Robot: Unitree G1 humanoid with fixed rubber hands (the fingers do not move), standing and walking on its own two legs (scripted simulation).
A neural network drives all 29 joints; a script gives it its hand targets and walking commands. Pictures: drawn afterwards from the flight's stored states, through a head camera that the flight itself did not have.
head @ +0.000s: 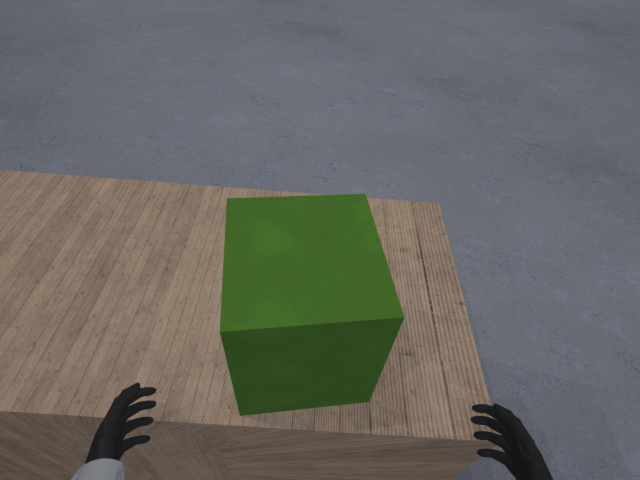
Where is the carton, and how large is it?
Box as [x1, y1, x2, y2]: [220, 194, 403, 415]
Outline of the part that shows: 365,194 227,198 220,334 240,415 363,402 369,400 400,326 403,315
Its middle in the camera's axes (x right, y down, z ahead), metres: -0.03 +0.10 +0.58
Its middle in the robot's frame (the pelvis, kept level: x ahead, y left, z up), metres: +0.35 +0.04 -0.02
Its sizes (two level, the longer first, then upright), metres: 0.210 0.200 0.250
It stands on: a pedestal, 0.64 m high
